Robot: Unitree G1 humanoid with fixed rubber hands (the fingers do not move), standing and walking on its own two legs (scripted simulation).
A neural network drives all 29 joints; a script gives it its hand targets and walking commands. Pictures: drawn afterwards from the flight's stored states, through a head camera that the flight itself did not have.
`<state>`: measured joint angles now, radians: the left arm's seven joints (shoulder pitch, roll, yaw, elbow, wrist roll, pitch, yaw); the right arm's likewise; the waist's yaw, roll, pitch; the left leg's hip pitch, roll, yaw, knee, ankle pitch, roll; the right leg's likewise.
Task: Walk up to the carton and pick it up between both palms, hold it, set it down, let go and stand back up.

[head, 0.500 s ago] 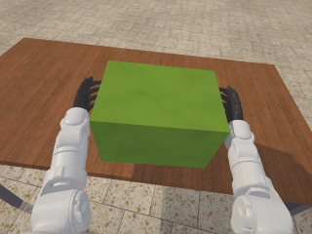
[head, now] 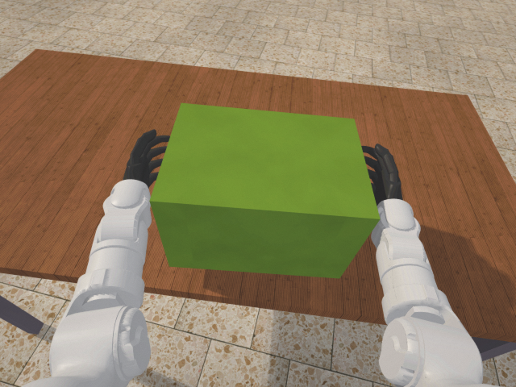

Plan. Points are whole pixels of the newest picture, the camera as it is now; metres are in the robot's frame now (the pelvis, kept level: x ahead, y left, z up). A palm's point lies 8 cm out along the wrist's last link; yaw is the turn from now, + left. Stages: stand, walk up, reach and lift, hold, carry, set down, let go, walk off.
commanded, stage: set down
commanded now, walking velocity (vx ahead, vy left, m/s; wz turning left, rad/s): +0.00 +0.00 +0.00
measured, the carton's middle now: (261, 192) +0.43 +0.01 +0.05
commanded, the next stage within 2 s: none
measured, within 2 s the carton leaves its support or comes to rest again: rests again in 0.78 s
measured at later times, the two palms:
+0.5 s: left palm (144, 198) +0.39 +0.21 +0.06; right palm (382, 204) +0.40 -0.18 +0.07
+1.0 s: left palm (147, 197) +0.40 +0.21 +0.06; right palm (382, 208) +0.39 -0.19 +0.06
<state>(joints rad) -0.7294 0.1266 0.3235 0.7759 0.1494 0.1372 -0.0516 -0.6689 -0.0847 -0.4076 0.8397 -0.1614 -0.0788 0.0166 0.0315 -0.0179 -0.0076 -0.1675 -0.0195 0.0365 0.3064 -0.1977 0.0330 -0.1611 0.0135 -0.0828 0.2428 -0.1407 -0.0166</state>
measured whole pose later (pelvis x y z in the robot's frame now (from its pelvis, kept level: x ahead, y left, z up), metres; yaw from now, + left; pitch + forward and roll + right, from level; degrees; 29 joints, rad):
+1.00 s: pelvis -0.01 -0.01 +0.00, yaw +0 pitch +10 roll +0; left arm -0.80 0.16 0.40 1.06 0.15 -0.13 -0.08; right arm -0.69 -0.03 -0.53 0.89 -0.29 -0.19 0.02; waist 0.02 -0.04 -0.06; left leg -0.31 -0.02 0.03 0.29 -0.15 0.03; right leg -0.32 0.01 -0.09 0.28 -0.13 -0.03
